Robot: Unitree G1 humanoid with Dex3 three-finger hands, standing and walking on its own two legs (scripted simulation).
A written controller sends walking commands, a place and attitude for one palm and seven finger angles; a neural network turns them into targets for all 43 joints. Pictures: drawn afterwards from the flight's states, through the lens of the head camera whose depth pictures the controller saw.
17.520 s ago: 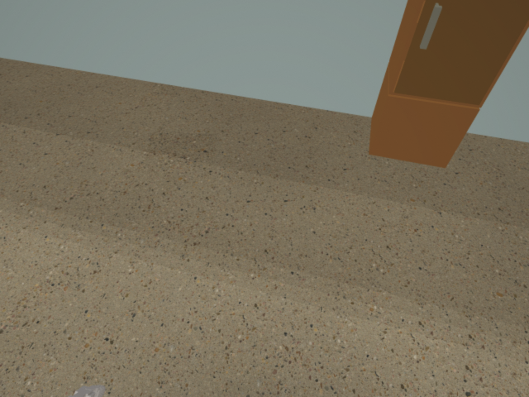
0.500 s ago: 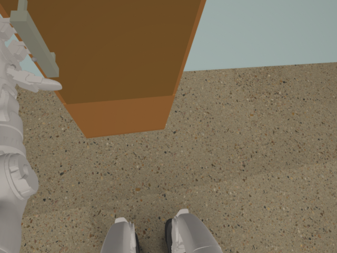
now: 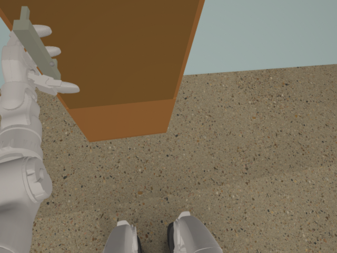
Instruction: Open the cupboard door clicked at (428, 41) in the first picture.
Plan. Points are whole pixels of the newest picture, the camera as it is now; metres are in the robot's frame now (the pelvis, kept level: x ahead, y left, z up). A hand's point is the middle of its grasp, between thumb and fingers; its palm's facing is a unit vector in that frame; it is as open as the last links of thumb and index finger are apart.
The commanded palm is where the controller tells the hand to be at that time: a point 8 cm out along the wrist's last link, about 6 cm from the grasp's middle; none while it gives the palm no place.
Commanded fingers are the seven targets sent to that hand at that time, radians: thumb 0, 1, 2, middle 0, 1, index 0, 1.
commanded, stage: slide the fingers in behind the handle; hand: left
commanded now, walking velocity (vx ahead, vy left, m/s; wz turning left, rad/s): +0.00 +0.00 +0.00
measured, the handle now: (41, 48) +0.57 +0.24 +0.06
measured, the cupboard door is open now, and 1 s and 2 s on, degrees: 0 1 27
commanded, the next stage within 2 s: close the thumb around the handle in 0.32 s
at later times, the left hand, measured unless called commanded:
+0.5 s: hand (52, 65) +0.52 +0.21 +0.06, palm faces +0.09 -1.00 -0.03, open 13.9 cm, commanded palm +0.50 +0.24 +0.06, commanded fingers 0.00 -0.22 0.42 -0.32 -1.23 -0.32 -1.23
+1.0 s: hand (52, 64) +0.53 +0.21 +0.06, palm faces +0.08 -1.00 -0.02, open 6.2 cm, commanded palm +0.51 +0.24 +0.06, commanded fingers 0.00 0.90 0.90 -0.40 -1.35 -0.40 -1.35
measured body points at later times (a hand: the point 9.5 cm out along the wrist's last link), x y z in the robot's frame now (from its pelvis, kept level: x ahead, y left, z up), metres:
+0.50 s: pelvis +0.00 -0.01 +0.00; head +0.15 +0.02 +0.42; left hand +0.51 +0.26 +0.06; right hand -0.01 -0.27 -0.11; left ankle -0.01 +0.08 -0.66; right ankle +0.02 -0.12 -0.66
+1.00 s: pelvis +0.00 +0.00 +0.00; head +0.16 +0.03 +0.42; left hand +0.52 +0.26 +0.06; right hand -0.02 -0.26 -0.11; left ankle -0.01 +0.08 -0.66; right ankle +0.02 -0.12 -0.66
